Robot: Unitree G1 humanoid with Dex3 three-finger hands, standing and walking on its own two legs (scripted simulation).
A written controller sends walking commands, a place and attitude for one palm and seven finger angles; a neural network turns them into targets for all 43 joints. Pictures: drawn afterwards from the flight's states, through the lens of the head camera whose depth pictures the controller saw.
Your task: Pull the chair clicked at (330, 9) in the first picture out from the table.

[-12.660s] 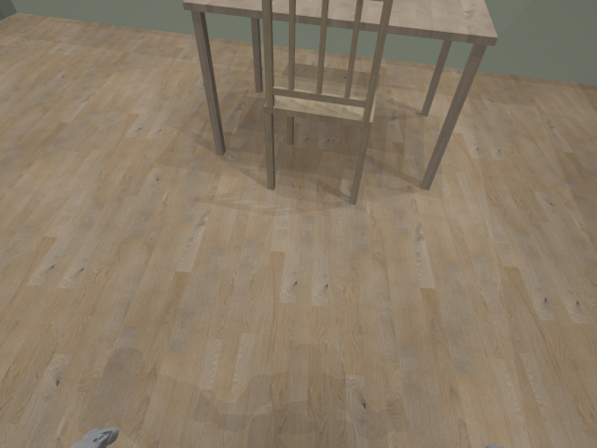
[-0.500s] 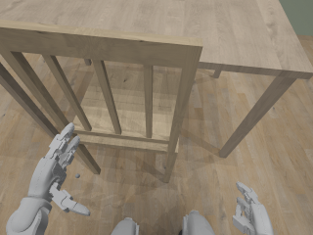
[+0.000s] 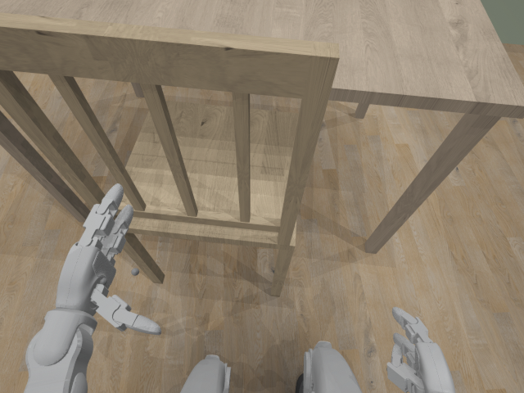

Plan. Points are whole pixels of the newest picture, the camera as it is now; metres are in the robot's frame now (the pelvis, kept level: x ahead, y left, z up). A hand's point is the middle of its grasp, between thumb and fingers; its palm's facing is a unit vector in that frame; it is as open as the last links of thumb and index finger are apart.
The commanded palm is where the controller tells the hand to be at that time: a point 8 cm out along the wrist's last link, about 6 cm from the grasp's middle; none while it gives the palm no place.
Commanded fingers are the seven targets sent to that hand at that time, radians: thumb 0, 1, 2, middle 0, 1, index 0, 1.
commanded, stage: aim the fingers beside a spindle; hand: left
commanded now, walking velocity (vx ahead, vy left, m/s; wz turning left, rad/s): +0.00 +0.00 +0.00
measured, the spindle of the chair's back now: (176, 164) +0.46 +0.16 +0.04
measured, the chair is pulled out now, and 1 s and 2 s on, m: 0.00 0.00 0.00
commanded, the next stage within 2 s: none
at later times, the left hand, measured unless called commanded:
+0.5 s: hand (161, 263) +0.30 +0.16 +0.01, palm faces -0.12 -0.99 -0.02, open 16.9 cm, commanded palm +0.29 +0.22 +0.02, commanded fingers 0.00 -0.50 0.30 -0.06 -0.08 -0.06 -0.08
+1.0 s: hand (167, 256) +0.31 +0.15 +0.02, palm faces -0.10 -0.99 -0.04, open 16.9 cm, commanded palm +0.30 +0.20 +0.01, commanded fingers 0.00 -0.50 0.30 -0.06 -0.08 -0.06 -0.08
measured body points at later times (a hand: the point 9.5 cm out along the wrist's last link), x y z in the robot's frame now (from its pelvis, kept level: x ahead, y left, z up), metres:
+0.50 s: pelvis +0.00 +0.00 -0.01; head +0.11 +0.01 +0.42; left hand +0.30 +0.21 +0.01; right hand +0.17 -0.24 -0.10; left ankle -0.02 +0.13 -0.64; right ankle +0.05 -0.14 -0.64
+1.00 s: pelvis -0.01 +0.00 -0.02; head +0.10 +0.01 +0.42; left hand +0.31 +0.21 +0.02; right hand +0.16 -0.24 -0.11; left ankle -0.02 +0.13 -0.64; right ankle +0.05 -0.14 -0.64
